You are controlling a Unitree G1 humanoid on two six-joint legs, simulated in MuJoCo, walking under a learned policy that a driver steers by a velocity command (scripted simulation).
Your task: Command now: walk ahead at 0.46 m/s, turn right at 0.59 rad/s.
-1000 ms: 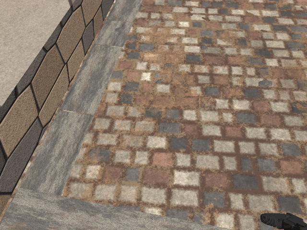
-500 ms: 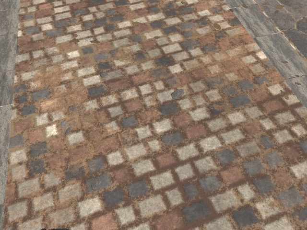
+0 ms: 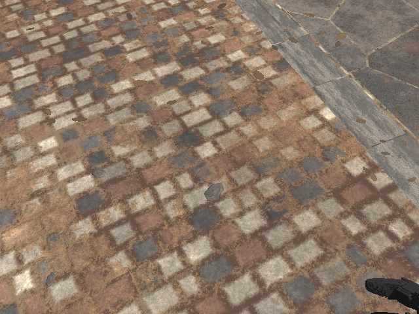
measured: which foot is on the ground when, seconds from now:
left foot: up 0.00-0.02, down 0.04-0.44, up 0.46-0.78, down 0.80-1.00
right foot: down 0.00-0.04, up 0.06-0.42, down 0.44-0.82, up 0.84-1.00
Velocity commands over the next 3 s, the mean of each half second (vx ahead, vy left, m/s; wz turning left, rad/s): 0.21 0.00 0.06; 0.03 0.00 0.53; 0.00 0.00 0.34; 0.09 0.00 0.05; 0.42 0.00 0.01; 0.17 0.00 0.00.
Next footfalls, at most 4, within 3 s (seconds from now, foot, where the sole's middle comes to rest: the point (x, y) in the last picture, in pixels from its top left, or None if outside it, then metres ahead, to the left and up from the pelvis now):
0.04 left None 0.19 0.13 -0.77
0.44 right None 0.24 -0.10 -0.77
0.80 left None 0.18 0.16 -0.77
1.28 right None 0.29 -0.04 -0.77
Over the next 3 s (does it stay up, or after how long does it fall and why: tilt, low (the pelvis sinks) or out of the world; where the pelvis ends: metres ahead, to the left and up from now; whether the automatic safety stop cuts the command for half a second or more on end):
stays up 0.52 0.28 0.00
